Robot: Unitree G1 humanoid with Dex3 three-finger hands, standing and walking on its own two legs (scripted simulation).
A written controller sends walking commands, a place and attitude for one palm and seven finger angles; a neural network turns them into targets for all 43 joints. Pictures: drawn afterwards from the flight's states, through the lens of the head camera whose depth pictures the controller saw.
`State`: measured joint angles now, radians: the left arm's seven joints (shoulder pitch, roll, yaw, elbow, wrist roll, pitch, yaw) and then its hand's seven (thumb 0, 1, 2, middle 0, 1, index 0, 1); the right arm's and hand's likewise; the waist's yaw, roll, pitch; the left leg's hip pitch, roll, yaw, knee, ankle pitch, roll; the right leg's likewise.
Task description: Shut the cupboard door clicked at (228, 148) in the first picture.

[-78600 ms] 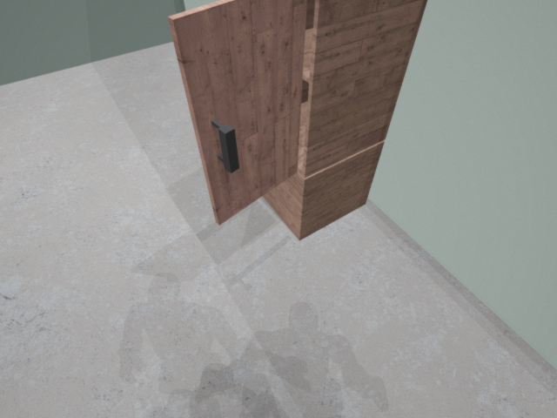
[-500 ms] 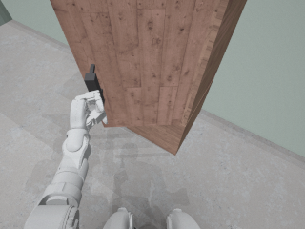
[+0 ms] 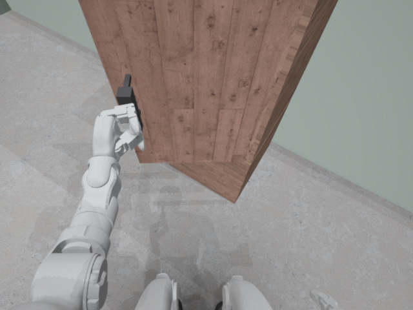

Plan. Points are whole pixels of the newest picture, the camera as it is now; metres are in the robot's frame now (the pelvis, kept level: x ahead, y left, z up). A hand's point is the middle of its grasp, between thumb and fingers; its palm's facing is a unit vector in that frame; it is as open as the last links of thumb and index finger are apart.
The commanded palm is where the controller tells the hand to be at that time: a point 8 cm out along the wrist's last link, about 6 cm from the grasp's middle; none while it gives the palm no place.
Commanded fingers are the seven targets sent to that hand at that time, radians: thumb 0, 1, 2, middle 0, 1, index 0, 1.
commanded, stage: push the door shut along its arc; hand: left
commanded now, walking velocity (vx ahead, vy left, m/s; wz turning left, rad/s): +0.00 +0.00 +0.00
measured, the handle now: (132, 104) +0.52 +0.15 +0.05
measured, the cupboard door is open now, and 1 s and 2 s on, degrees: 34 13 1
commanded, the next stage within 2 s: pull the fist back off the door in 1.52 s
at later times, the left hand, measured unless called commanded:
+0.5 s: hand (151, 111) +0.50 +0.11 +0.05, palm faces -0.15 -0.99 -0.02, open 3.1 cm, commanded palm +0.49 +0.15 +0.05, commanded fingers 0.00 0.90 0.90 -1.30 -1.50 -1.30 -1.50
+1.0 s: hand (172, 90) +0.56 +0.07 +0.05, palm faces -0.30 -0.95 -0.04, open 3.1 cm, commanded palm +0.57 +0.11 +0.05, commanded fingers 0.00 0.90 0.90 -1.30 -1.50 -1.30 -1.50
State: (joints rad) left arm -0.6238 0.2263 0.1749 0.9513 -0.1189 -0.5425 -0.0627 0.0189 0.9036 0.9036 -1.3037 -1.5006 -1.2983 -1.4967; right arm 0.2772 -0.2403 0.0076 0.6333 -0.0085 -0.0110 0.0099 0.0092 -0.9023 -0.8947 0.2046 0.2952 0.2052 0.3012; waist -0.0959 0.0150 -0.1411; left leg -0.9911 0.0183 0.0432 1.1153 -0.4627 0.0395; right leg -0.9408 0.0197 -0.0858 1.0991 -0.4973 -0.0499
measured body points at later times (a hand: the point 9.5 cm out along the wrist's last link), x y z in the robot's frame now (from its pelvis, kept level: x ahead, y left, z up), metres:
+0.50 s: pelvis +0.00 +0.01 -0.02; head +0.13 +0.02 +0.42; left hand +0.51 +0.16 +0.05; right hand +0.00 -0.26 -0.13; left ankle +0.04 +0.10 -0.65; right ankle +0.02 -0.09 -0.65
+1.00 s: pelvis +0.00 +0.01 -0.03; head +0.17 +0.02 +0.38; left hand +0.57 +0.12 +0.05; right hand -0.04 -0.26 -0.14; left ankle +0.04 +0.10 -0.65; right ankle +0.02 -0.09 -0.65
